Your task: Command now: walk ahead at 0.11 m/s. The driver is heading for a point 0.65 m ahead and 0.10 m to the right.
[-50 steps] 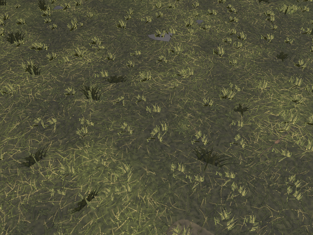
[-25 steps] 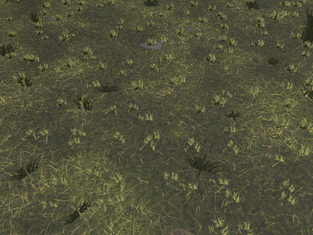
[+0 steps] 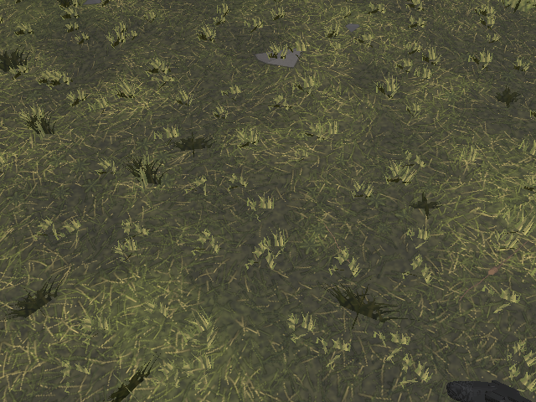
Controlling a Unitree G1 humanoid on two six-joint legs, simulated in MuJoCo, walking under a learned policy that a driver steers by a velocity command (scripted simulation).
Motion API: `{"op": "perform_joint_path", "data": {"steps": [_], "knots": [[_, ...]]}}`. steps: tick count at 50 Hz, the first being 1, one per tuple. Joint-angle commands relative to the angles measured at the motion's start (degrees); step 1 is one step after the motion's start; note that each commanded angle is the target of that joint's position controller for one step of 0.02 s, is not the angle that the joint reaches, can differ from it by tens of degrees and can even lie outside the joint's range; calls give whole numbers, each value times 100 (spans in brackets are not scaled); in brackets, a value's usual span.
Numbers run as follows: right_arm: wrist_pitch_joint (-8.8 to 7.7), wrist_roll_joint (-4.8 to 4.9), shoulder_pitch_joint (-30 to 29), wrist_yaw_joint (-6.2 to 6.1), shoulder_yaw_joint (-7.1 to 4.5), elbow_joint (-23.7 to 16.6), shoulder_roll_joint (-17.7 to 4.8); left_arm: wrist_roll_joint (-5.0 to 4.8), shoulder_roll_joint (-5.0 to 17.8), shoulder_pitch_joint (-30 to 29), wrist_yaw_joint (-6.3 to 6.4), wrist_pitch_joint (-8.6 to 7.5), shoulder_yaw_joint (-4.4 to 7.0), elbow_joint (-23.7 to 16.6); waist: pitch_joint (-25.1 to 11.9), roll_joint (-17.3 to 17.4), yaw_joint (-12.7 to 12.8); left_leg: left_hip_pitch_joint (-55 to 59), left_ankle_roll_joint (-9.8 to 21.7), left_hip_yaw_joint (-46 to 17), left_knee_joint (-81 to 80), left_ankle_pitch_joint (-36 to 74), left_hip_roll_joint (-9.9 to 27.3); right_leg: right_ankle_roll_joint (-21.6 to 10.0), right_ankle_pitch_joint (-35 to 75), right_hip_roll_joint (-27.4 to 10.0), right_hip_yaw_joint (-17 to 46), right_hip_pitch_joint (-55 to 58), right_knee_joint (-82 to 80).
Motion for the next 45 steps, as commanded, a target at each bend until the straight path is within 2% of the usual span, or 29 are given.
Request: {"op": "perform_joint_path", "data": {"steps": [1,2,3,4,5,6,9,12,14,15,16,17,19,20,22,24,25,27,30,32,33,34,35,36,37,38,40,42,45], "knots": [[52,-212,1823,-95,-344,319,-1344,126,237,886,-57,-63,-25,-178,-2135,995,-542,4433,1562,-2095,360,4527,2031,250,940,-194,163,-2488,3442],[105,-127,1868,-50,-183,371,-777,9,321,868,-88,-36,-6,-55,-2622,894,-643,4132,1930,-2884,-152,3876,2373,401,-1498,52,660,-2567,4373],[112,14,1264,-29,-148,305,-733,-116,694,421,-84,24,118,-180,-1750,505,-534,3070,1674,-2462,-522,2375,2117,429,-1445,-197,737,-2770,4687],[113,27,691,-46,-105,216,-621,-146,681,-26,-19,93,145,-300,-1055,274,-403,2259,1374,-2059,-836,1270,1833,447,-1174,-374,580,-2923,4592],[107,-13,340,-48,-43,189,-504,-107,623,-207,59,191,171,-329,-623,143,-276,1449,1160,-1696,-1121,571,1615,499,-952,-502,529,-2780,4207],[109,-71,131,-61,-48,204,-542,-52,559,-186,130,286,184,-354,-453,293,-117,833,970,-1417,-1297,-46,1400,530,-714,-621,531,-2393,3681],[171,-176,142,-122,-84,314,-659,20,364,-146,227,377,145,-351,-565,541,-51,345,939,-1103,-1414,-632,1137,564,-398,-502,278,-1690,2430],[231,-27,118,-199,-84,410,-714,65,362,-161,166,418,154,-294,-712,428,52,39,716,-987,-1423,-2136,1015,385,1237,-415,78,-861,1147],[260,-20,416,-204,-12,607,-526,192,531,-385,133,444,172,-420,-317,206,-20,-287,177,-865,-1398,-3316,740,148,1338,-602,314,-818,528],[301,-45,569,-219,-42,633,-595,144,867,-611,155,436,229,-512,50,-191,-267,-38,-72,-594,-1260,-3256,458,-28,394,-768,526,-1586,177],[329,-72,570,-252,-39,633,-564,78,932,-792,150,374,252,-468,213,-653,-382,672,-211,-356,-993,-2646,258,-118,-521,-694,559,-2425,-68],[330,-89,614,-280,-36,679,-552,78,747,-938,138,289,212,-470,221,-781,-418,1119,-231,-333,-711,-2136,234,-69,-642,-672,574,-2695,-277],[322,-70,846,-313,-45,813,-545,82,624,-1088,104,148,193,-438,55,-863,-518,1443,-139,-262,-445,-1453,227,70,-26,-672,578,-2587,-330],[323,-54,973,-319,-57,917,-597,51,590,-935,95,104,199,-397,-132,-726,-453,1397,-84,-173,-316,-1689,150,46,-143,-636,549,-2343,-304],[295,20,940,-305,-80,975,-586,-35,829,-688,94,91,288,-366,-86,-732,-317,846,-20,87,147,-2631,-84,-239,-987,-758,808,-2039,-356],[183,68,572,-243,-73,851,-459,-101,1094,-339,99,38,384,-343,209,-1046,-98,-135,-5,243,943,-2515,-172,-756,-1695,-1526,1888,-1540,-900],[103,88,456,-197,-74,798,-429,-129,1189,-269,108,-15,433,-317,376,-1164,-55,-497,63,93,1297,-2325,18,-1027,-1548,-1951,2407,-1366,-1064],[-40,151,290,-102,-108,711,-503,-97,1059,-186,104,-132,434,-319,449,-1045,-23,-1187,182,-193,1721,-2668,331,-1190,-530,-2239,2621,-782,-1063],[-150,193,378,-6,-116,762,-478,-178,1039,-466,42,-146,457,-423,210,-775,-206,-489,184,15,764,-2202,346,-886,550,-1854,1779,-720,-874],[-113,155,1129,-4,-184,1132,-506,-196,1119,-721,-8,-82,483,-501,-46,-757,-583,1358,59,462,124,-1154,-95,-662,940,-1382,1096,-1720,-538],[-64,152,1676,-32,-268,1329,-646,-170,1081,-793,-16,-84,468,-539,-235,-679,-827,2194,64,415,138,-1106,-161,-536,1326,-1193,857,-2158,-135],[-37,161,2345,-86,-379,1467,-943,-135,832,-984,-36,-116,391,-621,-433,-98,-1156,2972,300,-449,-271,-1462,431,-242,1719,-810,343,-2728,1130],[-10,169,3059,-123,-539,1566,-1649,-83,344,-966,-30,-219,267,-869,-783,1570,-1273,3938,1131,-2878,-1197,-2056,1806,205,679,-73,-310,-4042,3172],[-83,83,3021,-89,-405,1584,-1343,-159,511,-1144,-13,-312,304,-954,-755,1320,-1217,3900,1528,-4091,-1642,-2380,2321,183,-701,-56,388,-4753,4471],[-161,54,2527,-88,-300,1442,-1058,-304,663,-1202,-53,-387,335,-994,-294,827,-970,3665,1402,-3610,-1568,-2389,2272,-7,-378,-419,665,-5247,4985],[-207,30,2170,-64,-228,1303,-838,-326,705,-1229,-85,-423,339,-964,-132,520,-824,3404,1179,-2946,-1570,-2088,2004,-130,167,-674,597,-5275,4988],[-219,9,1893,-14,-130,1211,-663,-179,745,-1336,-96,-421,412,-965,66,232,-635,2891,876,-1982,-1718,-952,1634,-163,949,-966,464,-4983,4381],[-157,-2,2061,-48,-103,1260,-664,-141,558,-1341,-154,-348,397,-986,25,321,-559,2665,825,-1434,-1813,-42,1431,-42,1240,-984,277,-4666,3940],[-98,-6,2124,-161,-131,1253,-893,-107,366,-1979,-170,-278,321,-1260,202,140,-597,2354,863,-970,-2002,453,1314,188,1794,-895,85,-4604,2797]]}}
